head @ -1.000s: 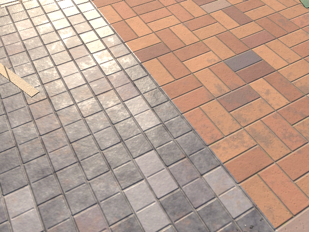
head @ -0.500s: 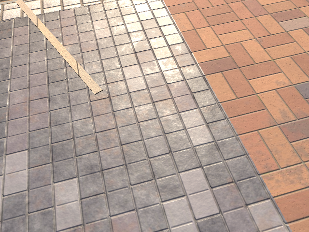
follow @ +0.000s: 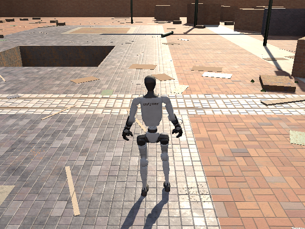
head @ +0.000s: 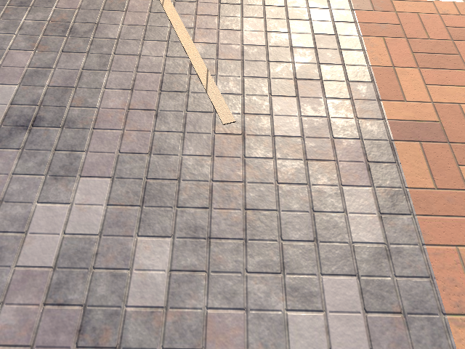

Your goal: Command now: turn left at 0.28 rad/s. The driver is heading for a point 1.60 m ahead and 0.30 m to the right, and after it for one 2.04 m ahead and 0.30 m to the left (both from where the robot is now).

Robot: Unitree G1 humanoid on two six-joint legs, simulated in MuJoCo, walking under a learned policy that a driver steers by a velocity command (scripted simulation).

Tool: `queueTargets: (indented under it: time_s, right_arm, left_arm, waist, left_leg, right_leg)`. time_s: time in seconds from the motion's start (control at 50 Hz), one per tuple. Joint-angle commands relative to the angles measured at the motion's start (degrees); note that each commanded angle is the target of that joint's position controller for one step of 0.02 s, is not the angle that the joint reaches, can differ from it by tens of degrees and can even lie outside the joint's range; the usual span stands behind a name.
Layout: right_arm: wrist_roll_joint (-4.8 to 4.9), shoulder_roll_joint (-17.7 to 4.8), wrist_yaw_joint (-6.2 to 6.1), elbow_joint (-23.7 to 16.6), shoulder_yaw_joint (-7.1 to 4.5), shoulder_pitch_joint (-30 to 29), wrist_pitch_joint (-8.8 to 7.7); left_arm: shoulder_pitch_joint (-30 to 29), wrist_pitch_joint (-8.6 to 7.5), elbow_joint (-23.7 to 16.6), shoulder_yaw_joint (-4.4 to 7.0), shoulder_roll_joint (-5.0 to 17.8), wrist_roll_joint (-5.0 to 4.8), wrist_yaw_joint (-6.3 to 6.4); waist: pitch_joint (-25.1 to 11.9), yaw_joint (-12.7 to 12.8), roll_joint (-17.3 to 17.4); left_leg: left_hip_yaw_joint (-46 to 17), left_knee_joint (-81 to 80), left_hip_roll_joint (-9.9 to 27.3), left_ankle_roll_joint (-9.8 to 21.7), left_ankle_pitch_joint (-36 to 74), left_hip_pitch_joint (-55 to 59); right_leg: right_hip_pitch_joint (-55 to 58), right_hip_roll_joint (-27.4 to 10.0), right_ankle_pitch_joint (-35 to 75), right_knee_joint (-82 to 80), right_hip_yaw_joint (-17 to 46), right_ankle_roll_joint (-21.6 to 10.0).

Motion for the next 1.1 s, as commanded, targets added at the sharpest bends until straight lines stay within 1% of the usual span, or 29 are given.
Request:
queueTargets:
  time_s: [0.02, 0.06, 0.1, 0.12, 0.14, 0.16, 0.18, 0.2, 0.22, 0.24, 0.28, 0.44, 0.54, 0.76, 0.78, 0.8, 0.82, 0.84, 0.86, 0.88, 0.9, 0.92, 0.96, 1.0, 1.02, 1.04, 1.06, 1.08, 1.1]
  right_arm:
    - [-0.4, -9.2, 0.06, -3.0, -2.13, -1.0, -0.54]
    - [-0.38, -8.9, 0.48, -2.4, -1.76, -1.2, -0.44]
    - [0.06, -7.7, 0.67, -1.9, -1.07, -2.3, -0.4]
    - [0.4, -6.7, 0.67, -1.4, -0.57, -2.6, -0.45]
    - [0.03, -5.2, 0.68, -0.7, -0.01, -0.5, -0.85]
    - [-1.25, -4.1, 0.77, -0.4, 0.34, 2.0, -1.41]
    - [-0.83, -3.5, 0.82, 0.0, 0.15, 4.3, -1.62]
    - [-1.45, -5.2, 0.64, 0.7, 0.03, 2.8, -1.52]
    - [-1.32, -5.9, 0.59, 0.7, -0.34, 0.9, -1.29]
    - [-1.03, -5.7, 0.42, 1.0, -0.38, -0.1, -0.84]
    - [-0.8, -5.3, 0.41, 1.2, -0.37, -0.1, -0.35]
    - [-0.5, -3.9, 0.08, 4.6, -0.38, 1.6, -1.03]
    - [-0.45, -4.0, -0.43, 6.8, -0.48, 2.7, -1.07]
    - [-0.28, -3.9, -1.21, 12.1, -0.54, 3.3, -0.9]
    - [-0.24, -3.4, -1.27, 13.0, -0.41, 4.1, -0.83]
    - [0.05, -3.2, -1.34, 13.6, -0.44, 4.3, -0.78]
    - [0.43, -3.3, -1.36, 13.7, -0.56, 4.0, -0.95]
    - [0.62, -3.1, -1.24, 13.0, -0.5, 2.6, -1.53]
    - [0.9, -2.7, -0.94, 11.9, -0.35, 0.8, -2.55]
    - [1.16, -2.7, -0.52, 10.8, -0.28, -1.4, -3.72]
    - [1.42, -3.2, -0.07, 10.5, -0.49, -2.4, -4.6]
    - [1.55, -3.5, 0.4, 10.5, -0.62, -2.2, -5.25]
    - [1.77, -3.0, 1.33, 11.0, -0.48, -1.3, -6.24]
    - [1.39, -2.0, 1.87, 13.3, -0.5, 2.3, -6.85]
    - [1.22, -2.1, 1.96, 15.4, -0.88, 6.3, -6.81]
    - [1.3, -2.7, 1.83, 17.2, -1.39, 10.6, -6.51]
    - [1.57, -4.1, 1.47, 18.2, -1.9, 15.4, -6.39]
    - [1.4, -9.2, 0.84, 18.5, -2.75, 20.9, -6.32]
    - [0.43, -11.7, 1.82, 18.7, -2.92, 21.7, -7.09]
  left_arm:
    - [-1.7, -0.9, -4.1, 0.53, 4.1, -0.23, -0.43]
    - [-1.5, -1.19, -4.1, 0.51, 4.3, -0.42, -0.71]
    - [0.0, -1.67, -3.5, 0.29, 3.5, -0.44, -1.11]
    - [1.6, -2.04, -2.9, 0.05, 2.8, -0.12, -1.39]
    - [1.9, -2.37, -2.9, -0.03, 3.8, 0.76, -1.42]
    - [2.6, -2.45, -3.6, 0.53, 7.7, 1.49, -1.12]
    - [-0.2, -2.38, -2.8, 0.32, 7.7, 1.66, -1.42]
    - [-2.8, -2.59, -3.7, -0.65, 3.8, 1.31, -1.83]
    - [-3.0, -2.77, -3.5, -0.89, 3.1, 1.26, -1.99]
    - [-2.6, -3.0, -3.4, -0.84, 3.9, 1.19, -2.05]
    - [-0.9, -3.55, -2.7, -0.97, 4.2, 1.0, -1.85]
    - [0.3, -2.92, -1.6, -1.87, 3.0, 0.63, -1.24]
    - [0.4, -2.9, -0.2, -2.24, 2.5, 0.56, -1.51]
    - [1.6, -3.03, 4.9, -2.74, 2.6, 0.35, -1.58]
    - [2.5, -2.95, 5.7, -2.81, 2.5, 0.37, -1.5]
    - [2.8, -2.75, 6.3, -2.56, 3.3, 0.11, -1.33]
    - [3.2, -2.53, 6.5, -2.06, 4.9, -0.28, -1.1]
    - [5.0, -2.54, 7.1, -1.74, 6.2, -0.61, -0.86]
    - [6.8, -2.74, 7.7, -1.3, 7.8, -0.92, -0.67]
    - [7.6, -3.1, 8.1, -0.87, 8.8, -1.0, -0.4]
    - [8.0, -3.6, 8.2, -0.72, 8.9, -0.67, -0.26]
    - [7.9, -3.99, 8.1, -0.67, 8.5, -0.62, -0.33]
    - [5.9, -4.07, 7.3, -0.57, 8.1, -1.51, -0.63]
    - [3.4, -3.6, 6.9, -0.36, 8.8, -2.29, -0.87]
    - [3.6, -3.27, 7.0, -0.45, 8.4, -2.2, -0.97]
    - [4.1, -3.23, 7.1, -0.97, 6.8, -1.82, -1.11]
    - [3.3, -3.55, 6.7, -2.04, 3.5, -1.31, -1.46]
    - [2.5, -4.25, 4.7, -3.5, -1.3, -0.18, -1.87]
    - [1.8, -5.3, 2.9, -2.69, 1.3, -1.92, -1.61]
  waist:
    - [-6.1, -1.5, 10.0]
    - [-5.2, -1.7, 9.9]
    - [-4.9, -0.2, 9.1]
    - [-4.9, 1.3, 8.1]
    - [-5.7, 0.9, 5.9]
    - [-7.4, -1.1, -1.4]
    - [-7.2, -4.5, -9.0]
    - [-6.5, -3.2, -7.5]
    - [-5.4, -2.1, -6.8]
    - [-4.5, -1.3, -5.9]
    - [-3.5, -0.6, -4.1]
    - [-3.4, 0.5, 1.7]
    - [-3.1, 0.3, 2.2]
    - [-2.0, 0.1, 1.3]
    - [-3.1, 0.1, 0.9]
    - [-2.1, 0.2, -0.3]
    - [-0.2, 0.7, -2.6]
    - [2.0, 1.6, -5.3]
    - [4.1, 2.1, -8.1]
    - [6.7, 2.7, -8.5]
    - [7.3, 2.9, -7.6]
    - [6.6, 2.8, -7.0]
    - [4.6, 1.7, -5.8]
    - [1.9, -1.0, -5.1]
    - [0.3, -2.5, -4.5]
    - [-1.2, -4.2, -3.3]
    - [-2.2, -6.3, 0.7]
    - [-4.9, -7.3, 15.2]
    - [-3.2, -6.8, 17.1]
  left_leg:
    - [-13.0, -6.1, 14.5, 10.3, 11.0, 4.3]
    - [-14.6, -5.5, 14.6, 10.3, 10.1, 3.4]
    - [-15.0, -3.7, 13.6, 9.1, 10.5, 2.6]
    - [-14.3, -2.8, 12.3, 7.4, 10.2, 1.3]
    - [-13.6, -2.0, 10.5, 4.5, 7.3, -0.7]
    - [-9.5, 3.1, 6.3, 1.2, 0.4, -3.1]
    - [-3.3, 2.9, 2.3, -1.4, -7.2, -0.7]
    - [-2.9, 1.9, 3.3, -3.1, -5.4, 2.8]
    - [-2.9, 1.6, 3.0, -3.1, -3.0, 2.6]
    - [-3.3, 1.5, 3.2, -2.7, -1.0, 2.2]
    - [-4.4, 0.7, 3.7, -1.9, 2.0, 1.8]
    - [-5.2, -0.1, 4.1, -2.4, 5.6, 1.7]
    - [-5.3, -0.3, 4.4, -2.7, 7.2, 3.2]
    - [-4.7, -1.0, 4.3, -3.1, 8.3, 5.5]
    - [-3.7, -1.0, 3.5, -3.1, 3.5, 6.0]
    - [-2.0, 0.4, 2.0, -2.8, -4.5, 4.3]
    - [0.3, 3.4, 0.2, -2.4, -13.3, 0.6]
    - [2.2, 7.6, -0.3, -2.4, -17.0, -4.6]
    - [4.2, 12.6, 0.3, -2.4, -15.8, -9.2]
    - [3.8, 16.7, 3.1, -2.2, -14.1, -11.9]
    - [2.7, 20.1, 5.0, -1.9, -15.3, -14.7]
    - [2.3, 21.7, 6.3, -1.5, -17.1, -16.8]
    - [3.7, 15.3, 7.1, -0.9, -16.0, -13.3]
    - [8.0, 4.5, 4.2, -1.3, -4.8, 1.1]
    - [10.0, 1.6, 2.1, -2.1, 0.7, 9.0]
    - [10.0, 0.8, 1.2, -2.4, 0.7, 15.4]
    - [3.2, -2.3, 5.6, -0.9, -3.1, 21.6]
    - [-18.0, -10.7, 18.9, 4.7, -12.3, 27.5]
    - [-35.7, -16.9, 26.3, 12.7, -23.1, 25.0]
  right_leg:
    - [3.5, -0.7, -0.4, -6.2, 0.1, -0.3]
    - [6.3, -0.4, -1.2, -10.2, -0.2, -0.9]
    - [11.0, 0.0, 2.7, -18.9, -0.9, -1.9]
    - [15.8, 0.3, 9.8, -27.2, -1.4, -2.8]
    - [21.1, -2.4, 17.5, -30.2, 1.5, -3.9]
    - [25.2, -9.5, 30.0, -29.1, 7.6, -6.5]
    - [19.3, -11.9, 26.6, -28.9, 10.2, -11.7]
    - [16.1, -10.4, 18.8, -30.3, 9.7, -12.3]
    - [15.9, -7.7, 13.3, -30.1, 7.5, -10.3]
    - [15.8, -5.9, 11.4, -29.5, 5.7, -8.5]
    - [15.7, -4.8, 10.7, -28.6, 4.4, -7.3]
    - [17.6, -2.8, 12.1, -26.2, 2.4, -7.2]
    - [17.3, -2.1, 12.6, -26.5, 1.8, -7.2]
    - [16.6, -1.4, 12.0, -28.3, 1.5, -7.2]
    - [17.0, -1.0, 6.2, -29.2, 1.4, -7.3]
    - [16.4, -0.9, -3.4, -30.4, 2.2, -8.1]
    - [15.9, -2.2, -14.0, -32.3, 5.1, -10.0]
    - [16.3, -6.4, -22.7, -36.1, 11.5, -12.9]
    - [17.0, -12.5, -28.3, -40.9, 19.8, -16.4]
    - [15.7, -17.0, -27.8, -43.5, 25.6, -19.1]
    - [16.8, -18.6, -24.1, -44.2, 27.2, -20.2]
    - [19.3, -18.8, -20.2, -44.0, 26.5, -20.1]
    - [20.5, -15.8, -12.7, -43.2, 19.8, -17.6]
    - [14.1, -10.5, -5.7, -40.6, 10.8, -15.3]
    - [10.4, -8.6, -4.7, -37.5, 8.0, -14.6]
    - [6.9, -6.9, -4.6, -33.7, 6.2, -13.6]
    - [1.8, -4.1, -2.8, -24.2, 2.7, -11.2]
    - [-7.2, 1.2, -6.4, -3.7, -4.0, -6.8]
    - [-15.3, 3.7, -13.8, 8.4, 0.2, -7.0]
